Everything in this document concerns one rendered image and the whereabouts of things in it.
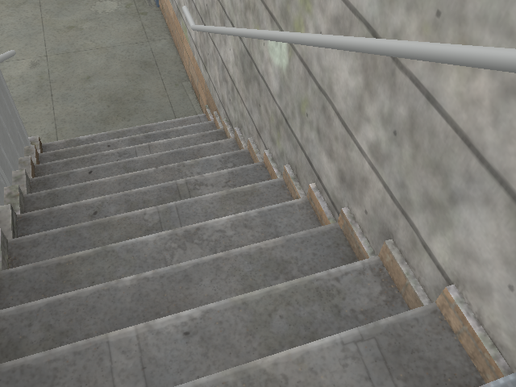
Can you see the stairs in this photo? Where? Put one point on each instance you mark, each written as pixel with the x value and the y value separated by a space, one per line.
pixel 161 255

